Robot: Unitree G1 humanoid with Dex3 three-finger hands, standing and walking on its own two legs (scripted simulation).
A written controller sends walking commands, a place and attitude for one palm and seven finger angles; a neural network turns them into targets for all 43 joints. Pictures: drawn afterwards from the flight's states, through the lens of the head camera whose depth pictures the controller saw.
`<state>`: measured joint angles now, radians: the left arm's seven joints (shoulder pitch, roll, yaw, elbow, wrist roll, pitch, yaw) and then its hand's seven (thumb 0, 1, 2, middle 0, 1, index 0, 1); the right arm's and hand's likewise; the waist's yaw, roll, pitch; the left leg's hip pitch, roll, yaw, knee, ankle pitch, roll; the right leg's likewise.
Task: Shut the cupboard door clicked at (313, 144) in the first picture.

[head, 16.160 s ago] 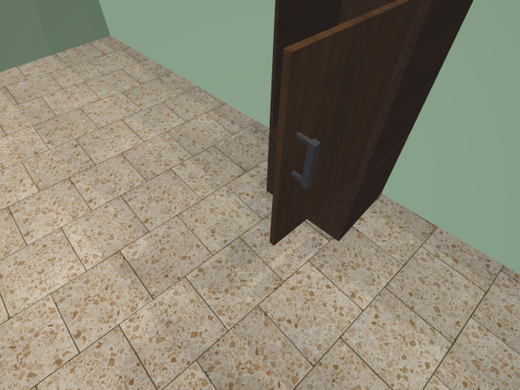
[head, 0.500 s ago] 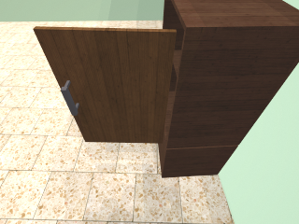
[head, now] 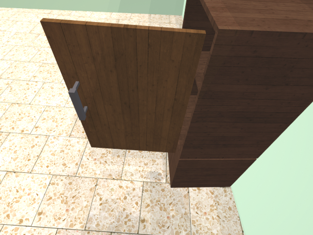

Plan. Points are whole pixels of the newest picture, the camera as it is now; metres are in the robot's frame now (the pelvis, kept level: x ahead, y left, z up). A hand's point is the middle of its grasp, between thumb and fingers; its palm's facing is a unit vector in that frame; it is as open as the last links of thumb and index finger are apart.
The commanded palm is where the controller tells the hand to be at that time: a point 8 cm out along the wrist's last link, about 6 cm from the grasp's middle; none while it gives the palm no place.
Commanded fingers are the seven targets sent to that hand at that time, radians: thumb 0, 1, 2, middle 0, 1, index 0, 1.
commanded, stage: shuffle to correct the standing spot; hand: left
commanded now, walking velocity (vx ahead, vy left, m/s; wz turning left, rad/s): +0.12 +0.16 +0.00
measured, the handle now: (79, 101) +0.49 +0.30 +0.01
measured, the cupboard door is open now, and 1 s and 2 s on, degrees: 85 85 85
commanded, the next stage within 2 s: come to a stop and stand still in 0.58 s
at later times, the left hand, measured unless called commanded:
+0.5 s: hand out of the picture +0.13 +0.20 -0.15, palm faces +0.07 -0.96 -0.27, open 7.4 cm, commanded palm none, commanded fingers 0.00 0.90 0.90 -0.20 -0.30 -0.20 -0.30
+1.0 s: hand out of the picture +0.09 +0.30 -0.17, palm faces +0.07 -0.97 -0.21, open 7.4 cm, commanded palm none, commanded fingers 0.00 0.90 0.90 -0.20 -0.30 -0.20 -0.30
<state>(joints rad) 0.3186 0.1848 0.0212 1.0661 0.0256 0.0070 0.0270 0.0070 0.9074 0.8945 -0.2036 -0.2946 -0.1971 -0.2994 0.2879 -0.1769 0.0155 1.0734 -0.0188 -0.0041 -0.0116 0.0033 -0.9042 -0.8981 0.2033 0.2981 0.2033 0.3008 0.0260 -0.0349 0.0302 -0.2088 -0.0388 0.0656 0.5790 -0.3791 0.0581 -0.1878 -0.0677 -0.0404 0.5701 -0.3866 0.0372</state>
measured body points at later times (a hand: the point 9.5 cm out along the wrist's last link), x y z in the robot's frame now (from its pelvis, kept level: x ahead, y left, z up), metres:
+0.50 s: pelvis +0.07 +0.01 +0.01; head +0.11 -0.01 +0.46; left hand +0.13 +0.25 -0.13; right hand +0.09 -0.22 -0.16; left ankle +0.01 +0.13 -0.64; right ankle +0.08 -0.08 -0.73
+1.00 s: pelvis +0.09 +0.10 +0.01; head +0.12 +0.13 +0.46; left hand +0.09 +0.35 -0.16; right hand +0.18 -0.12 -0.12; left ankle +0.13 +0.20 -0.73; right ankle +0.02 -0.03 -0.65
